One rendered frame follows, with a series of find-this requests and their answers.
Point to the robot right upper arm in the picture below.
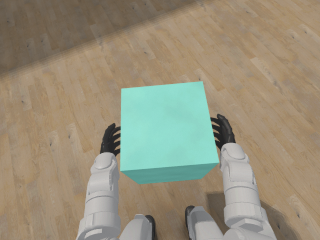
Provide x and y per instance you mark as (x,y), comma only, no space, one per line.
(238,233)

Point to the robot left hand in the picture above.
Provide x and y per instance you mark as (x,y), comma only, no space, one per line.
(108,145)

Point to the robot left forearm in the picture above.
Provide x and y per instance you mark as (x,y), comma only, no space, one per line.
(101,219)

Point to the robot right hand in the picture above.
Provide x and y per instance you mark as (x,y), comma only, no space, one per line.
(225,134)

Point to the left robot shin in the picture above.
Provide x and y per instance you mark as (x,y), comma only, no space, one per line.
(140,216)

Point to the robot right foot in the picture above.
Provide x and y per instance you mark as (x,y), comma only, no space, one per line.
(187,212)

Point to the robot right forearm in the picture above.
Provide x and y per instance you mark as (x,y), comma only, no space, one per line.
(243,207)

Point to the carton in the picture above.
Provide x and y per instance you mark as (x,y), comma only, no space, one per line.
(166,133)

